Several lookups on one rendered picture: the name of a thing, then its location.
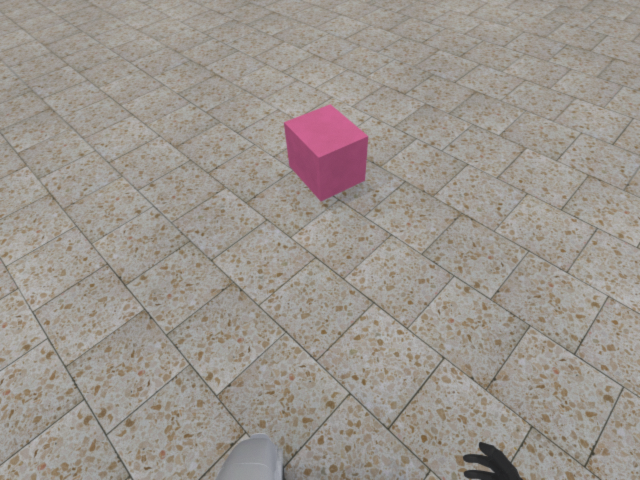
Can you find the left robot thigh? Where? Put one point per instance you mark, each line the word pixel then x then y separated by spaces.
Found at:
pixel 253 459

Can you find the left robot shin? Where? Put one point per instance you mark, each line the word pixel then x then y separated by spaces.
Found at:
pixel 260 435

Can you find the carton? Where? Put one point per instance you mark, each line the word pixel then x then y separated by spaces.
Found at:
pixel 327 151

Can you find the robot right hand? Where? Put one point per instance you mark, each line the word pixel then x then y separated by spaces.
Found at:
pixel 497 461

